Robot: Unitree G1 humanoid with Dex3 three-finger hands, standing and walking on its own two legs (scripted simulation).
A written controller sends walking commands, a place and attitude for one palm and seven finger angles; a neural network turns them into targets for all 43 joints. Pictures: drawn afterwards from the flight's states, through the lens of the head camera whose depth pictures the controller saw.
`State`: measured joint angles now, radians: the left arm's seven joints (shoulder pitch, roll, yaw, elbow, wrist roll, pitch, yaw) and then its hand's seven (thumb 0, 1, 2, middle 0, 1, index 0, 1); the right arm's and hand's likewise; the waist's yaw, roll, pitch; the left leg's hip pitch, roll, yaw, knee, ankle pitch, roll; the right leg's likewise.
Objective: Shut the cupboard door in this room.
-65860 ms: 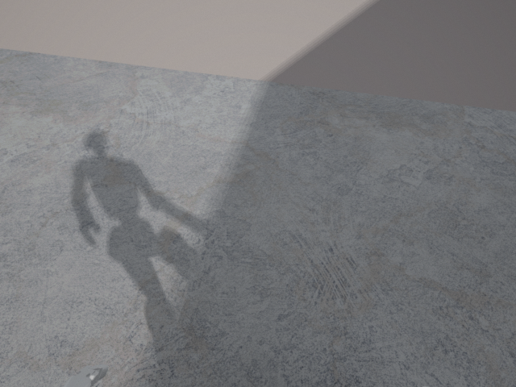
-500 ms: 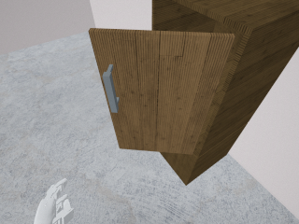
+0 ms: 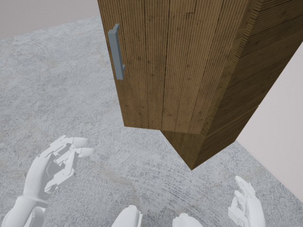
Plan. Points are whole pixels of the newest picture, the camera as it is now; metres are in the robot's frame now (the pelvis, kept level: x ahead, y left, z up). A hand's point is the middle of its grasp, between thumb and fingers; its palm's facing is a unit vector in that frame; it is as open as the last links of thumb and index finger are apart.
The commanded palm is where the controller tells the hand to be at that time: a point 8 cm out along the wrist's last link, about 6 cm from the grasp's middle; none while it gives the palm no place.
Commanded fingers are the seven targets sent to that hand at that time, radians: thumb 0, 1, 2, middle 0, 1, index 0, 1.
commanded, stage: raise the hand and make a fist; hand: left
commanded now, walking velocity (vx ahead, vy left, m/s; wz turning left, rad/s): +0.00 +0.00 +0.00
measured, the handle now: (118, 53) +0.55 +0.15 +0.17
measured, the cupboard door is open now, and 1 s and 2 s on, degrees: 51 51 51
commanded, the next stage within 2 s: bring the fist close to the handle in 1.30 s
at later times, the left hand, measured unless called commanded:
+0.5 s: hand (51, 149) +0.24 +0.24 +0.13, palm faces -0.05 -1.00 -0.04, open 3.2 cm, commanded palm +0.22 +0.30 +0.13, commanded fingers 0.00 0.90 0.90 -1.23 -1.42 -1.23 -1.42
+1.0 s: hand (54, 125) +0.27 +0.22 +0.18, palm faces -0.04 -1.00 -0.06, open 3.1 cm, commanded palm +0.24 +0.27 +0.17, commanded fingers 0.00 0.90 0.90 -1.30 -1.50 -1.30 -1.50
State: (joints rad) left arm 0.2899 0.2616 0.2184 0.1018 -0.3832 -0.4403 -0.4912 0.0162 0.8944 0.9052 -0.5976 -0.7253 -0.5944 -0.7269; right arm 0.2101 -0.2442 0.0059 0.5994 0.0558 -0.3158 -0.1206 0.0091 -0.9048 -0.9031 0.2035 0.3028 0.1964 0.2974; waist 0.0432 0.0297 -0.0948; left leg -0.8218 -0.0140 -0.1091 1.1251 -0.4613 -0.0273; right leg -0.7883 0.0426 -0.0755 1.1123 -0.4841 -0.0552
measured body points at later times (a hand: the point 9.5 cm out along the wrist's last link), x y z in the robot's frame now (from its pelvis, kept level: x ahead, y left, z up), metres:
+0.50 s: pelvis +0.03 +0.06 +0.03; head +0.05 +0.07 +0.48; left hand +0.24 +0.30 +0.13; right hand +0.21 -0.16 -0.02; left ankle +0.06 +0.15 -0.65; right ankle +0.05 -0.08 -0.65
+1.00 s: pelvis +0.04 +0.04 +0.06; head +0.03 +0.02 +0.51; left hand +0.27 +0.28 +0.19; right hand +0.21 -0.19 -0.01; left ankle +0.06 +0.15 -0.65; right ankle +0.05 -0.08 -0.65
